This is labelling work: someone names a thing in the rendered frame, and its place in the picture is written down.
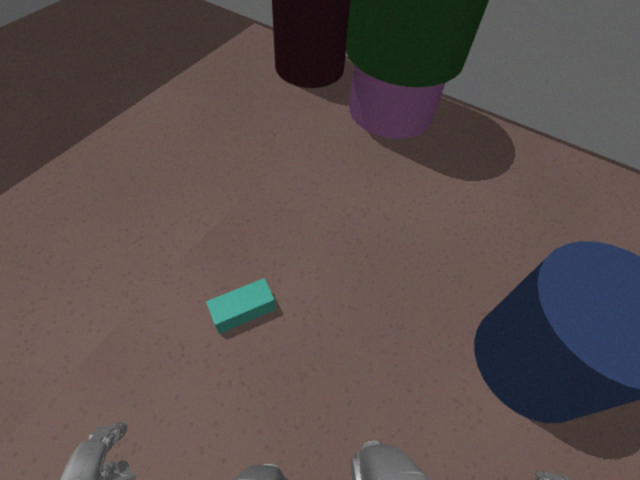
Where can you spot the potted plant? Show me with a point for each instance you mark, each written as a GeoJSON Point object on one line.
{"type": "Point", "coordinates": [404, 51]}

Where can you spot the left robot hand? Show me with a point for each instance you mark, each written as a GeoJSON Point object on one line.
{"type": "Point", "coordinates": [87, 461]}

